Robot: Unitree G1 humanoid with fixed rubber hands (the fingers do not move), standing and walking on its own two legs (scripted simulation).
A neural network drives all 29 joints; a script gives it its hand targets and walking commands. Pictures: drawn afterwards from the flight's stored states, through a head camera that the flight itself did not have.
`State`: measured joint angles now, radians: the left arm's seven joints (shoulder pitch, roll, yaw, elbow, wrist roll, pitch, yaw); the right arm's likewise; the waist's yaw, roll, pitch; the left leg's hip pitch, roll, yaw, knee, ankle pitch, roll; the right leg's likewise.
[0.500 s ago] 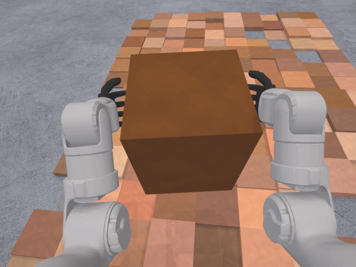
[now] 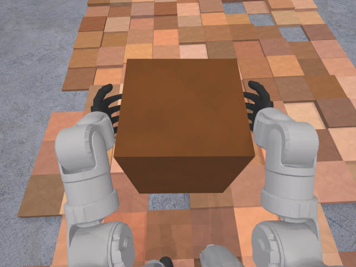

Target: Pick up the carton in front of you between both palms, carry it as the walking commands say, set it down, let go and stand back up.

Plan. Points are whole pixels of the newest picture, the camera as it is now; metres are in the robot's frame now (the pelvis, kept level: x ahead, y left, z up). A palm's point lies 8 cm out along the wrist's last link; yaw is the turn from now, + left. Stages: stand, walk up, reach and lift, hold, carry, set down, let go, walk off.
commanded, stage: carry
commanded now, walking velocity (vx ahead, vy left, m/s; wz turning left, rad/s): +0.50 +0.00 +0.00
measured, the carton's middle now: (181, 135) +0.40 -0.03 +0.05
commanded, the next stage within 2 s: none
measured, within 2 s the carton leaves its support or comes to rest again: neither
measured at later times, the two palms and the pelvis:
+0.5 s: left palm (114, 50) +0.63 +0.11 +0.10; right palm (227, 33) +0.66 -0.19 +0.10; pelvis +0.29 -0.06 +0.01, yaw +1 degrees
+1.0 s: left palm (111, 13) +0.92 +0.15 +0.04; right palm (197, 5) +0.91 -0.15 +0.04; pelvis +0.57 +0.01 -0.04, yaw +1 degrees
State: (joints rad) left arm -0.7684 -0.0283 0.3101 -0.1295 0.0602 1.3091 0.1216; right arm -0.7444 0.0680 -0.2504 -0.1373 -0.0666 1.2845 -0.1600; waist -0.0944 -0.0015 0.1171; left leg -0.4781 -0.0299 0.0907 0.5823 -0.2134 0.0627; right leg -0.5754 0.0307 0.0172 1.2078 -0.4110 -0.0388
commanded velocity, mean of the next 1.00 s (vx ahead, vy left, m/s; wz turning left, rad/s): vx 0.50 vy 0.00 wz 0.00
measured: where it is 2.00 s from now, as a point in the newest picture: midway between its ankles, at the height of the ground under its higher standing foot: (153, 110)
